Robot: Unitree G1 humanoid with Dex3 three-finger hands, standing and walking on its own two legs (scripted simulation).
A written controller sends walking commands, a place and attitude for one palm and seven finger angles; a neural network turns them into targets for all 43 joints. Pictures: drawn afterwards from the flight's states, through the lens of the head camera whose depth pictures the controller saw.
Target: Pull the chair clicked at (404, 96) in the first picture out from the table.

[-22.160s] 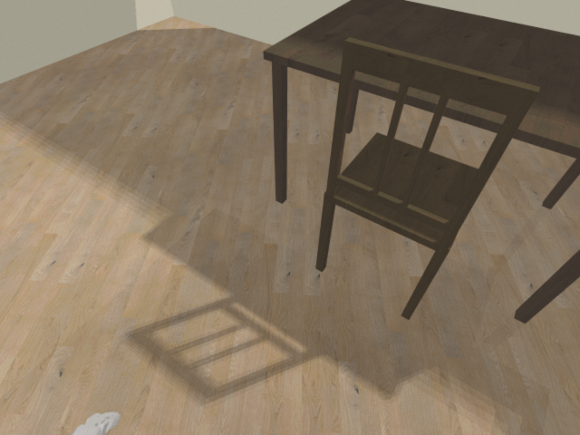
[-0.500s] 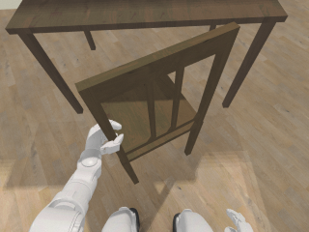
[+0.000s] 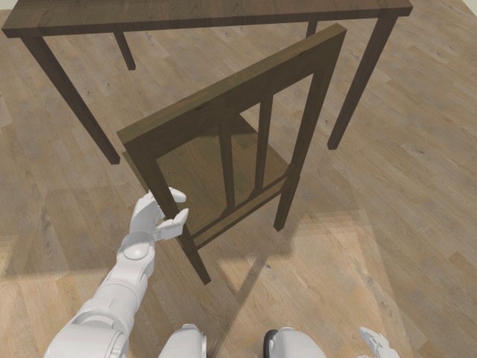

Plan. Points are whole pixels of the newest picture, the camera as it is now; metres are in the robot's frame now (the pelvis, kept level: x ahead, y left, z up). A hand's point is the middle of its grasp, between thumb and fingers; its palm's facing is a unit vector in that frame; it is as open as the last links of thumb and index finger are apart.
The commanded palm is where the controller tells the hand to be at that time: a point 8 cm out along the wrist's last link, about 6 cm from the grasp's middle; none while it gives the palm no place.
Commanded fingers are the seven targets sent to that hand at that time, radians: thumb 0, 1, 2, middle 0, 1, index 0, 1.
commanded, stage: step backward, pulling the chair out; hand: left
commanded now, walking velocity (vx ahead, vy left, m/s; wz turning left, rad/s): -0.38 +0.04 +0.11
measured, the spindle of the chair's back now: (228, 171) +0.46 +0.03 -0.06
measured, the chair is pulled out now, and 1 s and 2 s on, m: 0.31 0.54 0.54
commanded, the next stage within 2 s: stop walking, hand still on the chair in 0.50 s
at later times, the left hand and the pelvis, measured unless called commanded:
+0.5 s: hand (177, 291) +0.22 +0.11 -0.06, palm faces -0.07 -0.97 -0.22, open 5.9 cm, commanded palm +0.22 +0.17 -0.06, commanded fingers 0.00 0.90 0.90 -0.50 -1.45 -0.50 -1.45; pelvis -0.12 +0.00 +0.00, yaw +2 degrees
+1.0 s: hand out of the picture +0.12 +0.11 -0.06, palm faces -0.03 -0.98 -0.21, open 6.0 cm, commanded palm +0.10 +0.17 -0.04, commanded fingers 0.00 0.90 0.90 -0.50 -1.45 -0.50 -1.45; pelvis -0.15 -0.01 +0.01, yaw +1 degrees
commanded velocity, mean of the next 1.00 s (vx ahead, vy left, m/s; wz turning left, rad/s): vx -0.12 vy -0.04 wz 0.05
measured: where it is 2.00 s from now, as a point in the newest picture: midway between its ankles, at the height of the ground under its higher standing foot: outside the picture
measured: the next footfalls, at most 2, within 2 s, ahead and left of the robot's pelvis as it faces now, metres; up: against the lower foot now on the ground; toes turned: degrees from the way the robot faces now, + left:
left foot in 0.12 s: +0.03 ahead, +0.16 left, +0.00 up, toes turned +1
right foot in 0.28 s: +0.02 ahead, -0.11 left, +0.00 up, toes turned -2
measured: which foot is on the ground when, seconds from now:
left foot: up 0.00-0.10, down 0.12-0.34, up 0.36-0.52, down 0.54-1.00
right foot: down 0.00-0.16, up 0.18-0.26, down 0.28-0.58, up 0.60-0.70, down 0.72-1.00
